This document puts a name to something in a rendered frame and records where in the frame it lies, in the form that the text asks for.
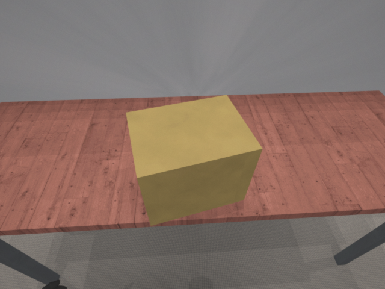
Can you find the carton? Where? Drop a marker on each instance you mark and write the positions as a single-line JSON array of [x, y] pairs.
[[191, 157]]

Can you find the table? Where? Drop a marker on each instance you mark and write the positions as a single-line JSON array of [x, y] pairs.
[[67, 165]]

